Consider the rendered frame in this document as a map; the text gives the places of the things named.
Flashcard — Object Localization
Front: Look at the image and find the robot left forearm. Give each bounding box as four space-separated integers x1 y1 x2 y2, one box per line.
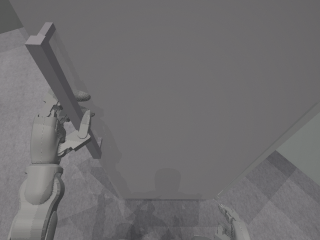
6 163 65 240

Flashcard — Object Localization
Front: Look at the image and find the left robot hand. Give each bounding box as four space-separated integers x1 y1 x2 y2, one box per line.
30 88 95 165

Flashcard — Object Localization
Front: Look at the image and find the right robot hand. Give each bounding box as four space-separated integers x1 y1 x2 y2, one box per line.
214 204 251 240

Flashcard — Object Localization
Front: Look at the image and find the fridge door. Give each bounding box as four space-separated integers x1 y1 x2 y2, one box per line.
9 0 320 200

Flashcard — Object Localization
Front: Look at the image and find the handle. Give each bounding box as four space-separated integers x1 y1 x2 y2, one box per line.
25 22 103 159

